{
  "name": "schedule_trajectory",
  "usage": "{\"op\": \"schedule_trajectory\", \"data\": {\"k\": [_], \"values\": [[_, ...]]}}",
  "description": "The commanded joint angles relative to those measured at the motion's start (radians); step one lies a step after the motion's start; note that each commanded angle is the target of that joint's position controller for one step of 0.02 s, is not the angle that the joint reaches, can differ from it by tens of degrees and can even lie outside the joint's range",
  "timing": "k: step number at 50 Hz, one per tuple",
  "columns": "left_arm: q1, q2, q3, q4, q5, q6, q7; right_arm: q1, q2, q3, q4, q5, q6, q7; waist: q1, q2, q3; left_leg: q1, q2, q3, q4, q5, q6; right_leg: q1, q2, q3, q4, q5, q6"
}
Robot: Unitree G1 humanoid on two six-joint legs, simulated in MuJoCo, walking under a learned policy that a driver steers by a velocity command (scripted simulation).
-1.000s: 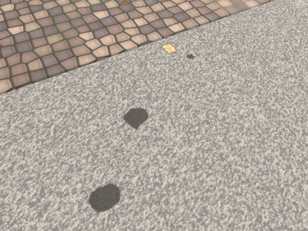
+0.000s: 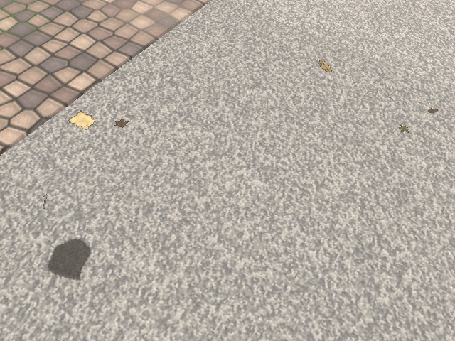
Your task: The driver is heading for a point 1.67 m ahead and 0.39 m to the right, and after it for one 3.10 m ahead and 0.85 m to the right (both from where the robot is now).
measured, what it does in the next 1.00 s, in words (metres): steps on the spot, turning right: right foot, then left foot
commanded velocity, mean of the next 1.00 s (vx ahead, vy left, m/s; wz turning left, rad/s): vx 0.00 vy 0.00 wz -0.35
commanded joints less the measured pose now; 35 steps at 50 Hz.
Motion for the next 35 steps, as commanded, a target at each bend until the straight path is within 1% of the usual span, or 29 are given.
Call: {"op": "schedule_trajectory", "data": {"k": [1,2,4,6,7,8,9,10,11,12,13,14,15,16,18,20,22,25,28,29,30,31,32,33,34,35], "values": [[-0.098,0.024,-0.009,-0.130,0.002,-0.019,-0.015,0.013,-0.211,-0.060,-0.054,0.004,0.001,-0.003,-0.043,0.225,-0.081,0.203,0.246,-0.148,-0.101,0.365,0.205,-0.055,-0.041,-0.050,-0.137,-0.032,0.007],[-0.097,0.024,-0.010,-0.135,0.002,-0.018,-0.020,0.004,-0.223,-0.065,-0.057,0.007,0.002,0.002,-0.042,0.230,-0.084,0.179,0.252,-0.130,-0.099,0.378,0.205,-0.004,-0.044,-0.071,-0.184,-0.041,-0.003],[-0.087,0.040,-0.004,-0.140,0.001,-0.013,-0.027,-0.005,-0.236,-0.072,-0.057,0.015,0.001,0.013,-0.038,0.239,-0.089,0.155,0.264,-0.108,-0.086,0.399,0.203,0.073,-0.034,-0.109,-0.266,-0.040,-0.024],[-0.072,0.047,0.002,-0.144,-0.002,-0.007,-0.035,-0.012,-0.241,-0.076,-0.053,0.030,-0.002,0.022,-0.027,0.244,-0.088,0.158,0.278,-0.101,-0.054,0.404,0.188,0.126,-0.028,-0.124,-0.372,-0.012,-0.056],[-0.048,0.045,0.005,-0.139,-0.003,-0.005,-0.039,-0.026,-0.242,-0.077,-0.051,0.040,-0.003,0.024,-0.005,0.237,-0.090,0.148,0.275,-0.084,-0.020,0.399,0.167,0.177,-0.020,-0.136,-0.466,0.045,-0.081],[-0.006,0.044,0.011,-0.123,-0.001,-0.005,-0.040,-0.033,-0.231,-0.075,-0.046,0.051,-0.005,0.025,0.022,0.220,-0.098,0.118,0.257,-0.051,0.036,0.364,0.130,0.263,0.001,-0.153,-0.589,0.143,-0.112],[0.036,0.076,0.025,-0.110,0.002,-0.006,-0.031,0.022,-0.195,-0.067,-0.022,0.046,-0.009,0.029,0.029,0.146,-0.117,0.032,0.217,0.008,0.138,0.265,0.063,0.404,0.005,-0.108,-0.681,0.279,-0.147],[0.078,0.185,0.053,-0.120,0.002,-0.011,-0.015,0.026,-0.136,-0.049,-0.042,0.002,-0.011,0.034,0.022,-0.107,-0.140,-0.225,0.116,0.101,0.419,-0.083,-0.037,0.605,-0.207,0.187,-0.693,0.635,-0.226],[0.062,0.251,0.057,-0.143,0.034,-0.028,-0.017,-0.046,-0.120,-0.038,-0.103,-0.017,-0.016,0.028,0.037,-0.284,-0.152,-0.458,-0.021,0.022,0.643,-0.461,-0.094,0.596,-0.420,0.462,-0.679,0.824,-0.444],[0.077,0.190,0.043,-0.140,0.045,-0.051,-0.026,-0.105,-0.174,-0.054,-0.104,-0.003,-0.016,0.023,0.096,-0.151,-0.191,-0.459,-0.007,-0.100,0.772,-0.450,-0.091,0.564,-0.396,0.421,-0.705,0.737,-0.475],[0.034,0.164,0.029,-0.129,0.042,-0.065,-0.024,-0.110,-0.182,-0.059,-0.102,0.016,-0.012,0.021,0.060,-0.120,-0.145,-0.463,0.007,-0.122,0.792,-0.365,-0.076,0.521,-0.332,0.330,-0.706,0.657,-0.418],[-0.022,0.145,0.026,-0.131,0.025,-0.068,-0.017,-0.088,-0.179,-0.062,-0.081,0.014,-0.008,0.013,0.031,-0.067,-0.119,-0.462,0.015,-0.130,0.755,-0.281,-0.073,0.487,-0.271,0.273,-0.705,0.572,-0.360],[-0.061,0.124,0.016,-0.136,0.008,-0.064,-0.011,-0.077,-0.191,-0.067,-0.076,0.004,-0.004,0.007,0.015,-0.073,-0.105,-0.452,0.016,-0.134,0.725,-0.223,-0.077,0.459,-0.247,0.252,-0.707,0.563,-0.335],[-0.075,0.121,0.011,-0.139,0.009,-0.060,-0.005,-0.061,-0.186,-0.067,-0.070,0.001,-0.003,0.008,0.001,-0.085,-0.112,-0.404,-0.001,-0.125,0.733,-0.178,-0.084,0.418,-0.224,0.234,-0.709,0.588,-0.332],[-0.074,0.121,0.009,-0.139,0.018,-0.056,0.003,-0.036,-0.165,-0.062,-0.062,0.008,-0.006,0.014,-0.006,-0.083,-0.132,-0.369,-0.023,-0.120,0.687,-0.127,-0.094,0.409,-0.203,0.226,-0.711,0.565,-0.335],[-0.064,0.122,0.008,-0.134,0.017,-0.054,0.009,-0.048,-0.148,-0.054,-0.063,0.013,-0.008,0.015,0.005,-0.083,-0.132,-0.360,-0.030,-0.122,0.576,-0.105,-0.101,0.426,-0.197,0.236,-0.707,0.516,-0.333],[-0.061,0.122,0.007,-0.129,0.018,-0.051,0.013,-0.061,-0.134,-0.045,-0.063,0.013,-0.008,0.021,0.019,-0.093,-0.134,-0.312,-0.028,-0.122,0.476,-0.094,-0.104,0.416,-0.194,0.243,-0.699,0.457,-0.330],[-0.059,0.125,0.003,-0.119,0.026,-0.047,0.007,-0.074,-0.135,-0.040,-0.071,0.018,-0.009,0.030,0.037,-0.110,-0.116,-0.221,-0.029,-0.114,0.375,-0.121,-0.095,0.358,-0.198,0.275,-0.694,0.387,-0.338],[-0.063,0.114,-0.006,-0.107,0.025,-0.044,-0.004,-0.072,-0.141,-0.040,-0.080,0.024,-0.016,0.039,0.044,-0.113,-0.098,-0.153,-0.034,-0.106,0.275,-0.144,-0.076,0.342,-0.202,0.322,-0.672,0.386,-0.338],[-0.073,0.105,-0.012,-0.104,0.022,-0.043,-0.005,-0.061,-0.135,-0.038,-0.079,0.024,-0.020,0.043,0.032,-0.108,-0.096,-0.116,-0.036,-0.102,0.208,-0.120,-0.067,0.340,-0.195,0.329,-0.657,0.396,-0.330],[-0.090,0.089,-0.020,-0.102,0.017,-0.043,-0.005,-0.036,-0.122,-0.035,-0.072,0.022,-0.026,0.048,0.007,-0.098,-0.097,-0.048,-0.039,-0.092,0.089,-0.041,-0.054,0.324,-0.175,0.322,-0.636,0.394,-0.309],[-0.081,0.067,-0.029,-0.093,0.014,-0.045,-0.004,-0.015,-0.116,-0.031,-0.068,0.012,-0.032,0.052,-0.011,-0.076,-0.098,0.043,-0.028,-0.101,-0.046,0.105,-0.037,0.294,-0.146,0.311,-0.625,0.353,-0.268],[-0.042,0.037,-0.038,-0.086,0.029,-0.053,-0.003,0.000,-0.160,-0.037,-0.076,-0.007,-0.037,0.049,0.007,-0.004,-0.122,0.143,0.071,-0.189,-0.059,0.270,-0.004,0.245,-0.096,0.273,-0.575,0.234,-0.206],[0.027,0.026,-0.039,-0.081,0.040,-0.063,-0.008,-0.037,-0.231,-0.048,-0.080,-0.016,-0.035,0.045,0.088,0.186,-0.117,0.147,0.181,-0.303,-0.040,0.412,0.084,0.192,0.017,0.142,-0.499,0.047,-0.148],[0.007,0.040,-0.037,-0.079,0.045,-0.065,-0.005,-0.068,-0.159,-0.029,-0.077,-0.015,-0.035,0.047,0.078,0.247,-0.120,0.048,0.224,-0.356,-0.074,0.311,0.167,0.256,0.011,0.092,-0.508,-0.019,-0.104],[-0.016,0.061,-0.031,-0.073,0.043,-0.062,-0.002,-0.101,-0.120,-0.015,-0.089,-0.010,-0.038,0.051,0.070,0.221,-0.096,0.023,0.181,-0.323,-0.080,0.209,0.150,0.294,-0.004,0.085,-0.530,0.033,-0.092]]}}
